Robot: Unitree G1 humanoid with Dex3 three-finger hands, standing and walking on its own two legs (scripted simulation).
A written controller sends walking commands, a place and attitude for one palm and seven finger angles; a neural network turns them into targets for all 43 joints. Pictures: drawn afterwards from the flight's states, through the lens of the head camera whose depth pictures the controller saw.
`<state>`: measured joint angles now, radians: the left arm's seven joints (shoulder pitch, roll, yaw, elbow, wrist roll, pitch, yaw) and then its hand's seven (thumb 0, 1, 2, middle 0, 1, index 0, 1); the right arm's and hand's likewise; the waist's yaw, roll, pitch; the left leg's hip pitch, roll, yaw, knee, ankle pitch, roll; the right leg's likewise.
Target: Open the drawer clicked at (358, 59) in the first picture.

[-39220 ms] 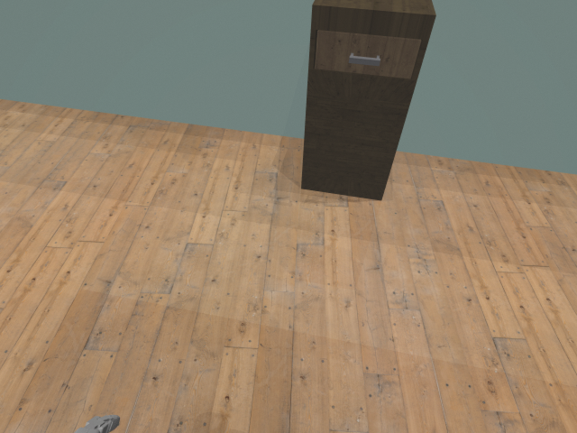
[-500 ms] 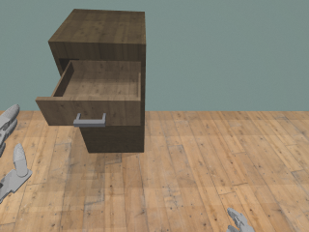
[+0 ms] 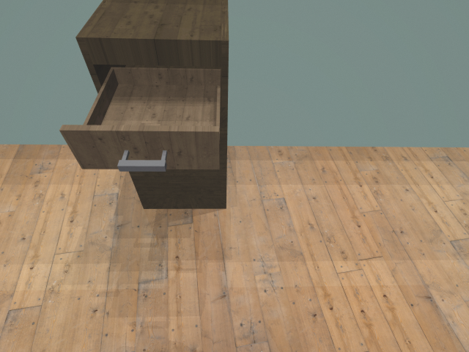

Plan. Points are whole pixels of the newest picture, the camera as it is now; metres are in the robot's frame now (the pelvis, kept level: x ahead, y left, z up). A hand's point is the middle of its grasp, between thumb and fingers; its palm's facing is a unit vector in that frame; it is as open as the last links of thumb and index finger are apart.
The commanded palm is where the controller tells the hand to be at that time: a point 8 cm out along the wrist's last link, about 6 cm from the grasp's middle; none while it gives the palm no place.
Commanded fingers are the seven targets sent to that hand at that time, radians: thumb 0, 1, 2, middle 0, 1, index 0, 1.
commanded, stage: let the arm hang, fingers relaxed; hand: left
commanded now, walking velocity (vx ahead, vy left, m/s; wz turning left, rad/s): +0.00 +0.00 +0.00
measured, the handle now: (144, 159) +0.54 +0.26 -0.06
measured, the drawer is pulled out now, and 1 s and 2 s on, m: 0.29 0.29 0.29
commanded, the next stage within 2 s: look to check the result in 0.62 s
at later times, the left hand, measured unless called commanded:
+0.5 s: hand out of the picture +0.00 +0.17 -0.17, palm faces -0.01 -0.98 -0.20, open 7.3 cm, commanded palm none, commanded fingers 0.00 0.90 0.90 -0.20 -0.30 -0.20 -0.30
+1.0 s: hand out of the picture +0.01 +0.17 -0.17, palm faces +0.00 -0.98 -0.21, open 7.4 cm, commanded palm none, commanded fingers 0.00 0.90 0.90 -0.20 -0.30 -0.20 -0.30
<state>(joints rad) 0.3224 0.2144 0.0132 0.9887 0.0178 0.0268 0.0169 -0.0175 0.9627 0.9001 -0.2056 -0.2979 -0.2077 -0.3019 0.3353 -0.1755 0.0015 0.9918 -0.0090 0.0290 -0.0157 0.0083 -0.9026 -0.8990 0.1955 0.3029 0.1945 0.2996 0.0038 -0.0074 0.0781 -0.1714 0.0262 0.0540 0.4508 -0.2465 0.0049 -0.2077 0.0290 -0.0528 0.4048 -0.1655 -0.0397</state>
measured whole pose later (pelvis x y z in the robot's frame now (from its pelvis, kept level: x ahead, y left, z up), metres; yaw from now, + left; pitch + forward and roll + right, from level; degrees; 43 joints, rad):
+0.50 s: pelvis +0.00 +0.01 +0.00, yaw -2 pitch -3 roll +0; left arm 0.27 0.13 0.00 1.13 0.02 0.00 0.04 0.01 0.92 0.90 -0.20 -0.30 -0.20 -0.30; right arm 0.35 -0.11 -0.01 1.12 -0.01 0.01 -0.02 0.00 -0.90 -0.90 0.20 0.30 0.19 0.30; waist -0.01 0.01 0.05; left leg -0.13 0.01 0.09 0.40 -0.22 0.02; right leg -0.20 0.02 -0.02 0.40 -0.16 -0.03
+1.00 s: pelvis +0.01 +0.00 +0.00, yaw -1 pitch -2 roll +0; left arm 0.26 0.14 0.01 1.14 0.02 -0.01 0.04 0.00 0.90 0.90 -0.20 -0.30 -0.20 -0.30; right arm 0.31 -0.12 -0.01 1.12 0.00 0.00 -0.03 0.00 -0.90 -0.90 0.19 0.30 0.19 0.30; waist -0.01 0.02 0.07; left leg -0.11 0.02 0.08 0.38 -0.23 0.00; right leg -0.18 0.03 -0.03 0.39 -0.17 -0.04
